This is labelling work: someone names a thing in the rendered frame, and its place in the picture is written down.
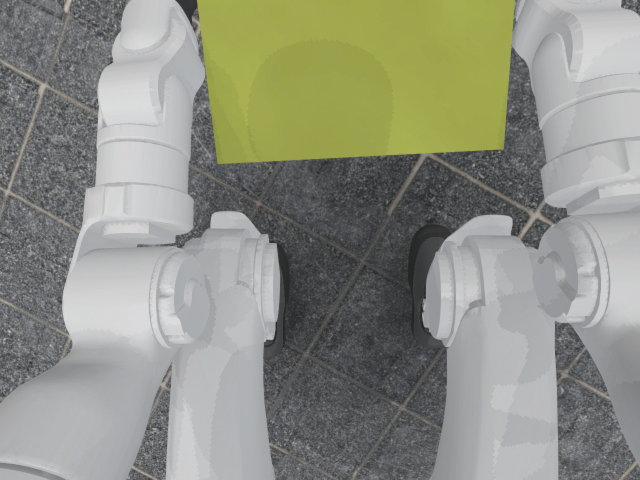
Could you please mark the right robot thigh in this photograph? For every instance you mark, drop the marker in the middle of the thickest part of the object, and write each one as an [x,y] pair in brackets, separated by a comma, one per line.
[500,420]

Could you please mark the robot left forearm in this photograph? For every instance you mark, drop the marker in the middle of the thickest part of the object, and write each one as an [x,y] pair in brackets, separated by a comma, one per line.
[145,117]

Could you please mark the right robot upper arm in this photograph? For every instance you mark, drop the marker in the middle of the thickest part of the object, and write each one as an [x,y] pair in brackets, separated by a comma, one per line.
[588,275]

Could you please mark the robot right forearm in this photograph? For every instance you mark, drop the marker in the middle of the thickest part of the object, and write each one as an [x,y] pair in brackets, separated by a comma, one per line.
[584,62]

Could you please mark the left robot upper arm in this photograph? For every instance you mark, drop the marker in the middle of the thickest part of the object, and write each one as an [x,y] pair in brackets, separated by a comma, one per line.
[128,312]

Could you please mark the left robot hand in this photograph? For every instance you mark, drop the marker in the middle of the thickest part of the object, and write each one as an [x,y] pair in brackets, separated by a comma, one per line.
[189,7]

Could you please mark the carton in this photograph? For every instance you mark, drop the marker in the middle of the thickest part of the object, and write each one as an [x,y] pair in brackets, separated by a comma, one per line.
[319,79]

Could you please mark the left robot foot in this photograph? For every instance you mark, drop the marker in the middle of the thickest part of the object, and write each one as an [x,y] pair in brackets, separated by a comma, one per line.
[273,347]

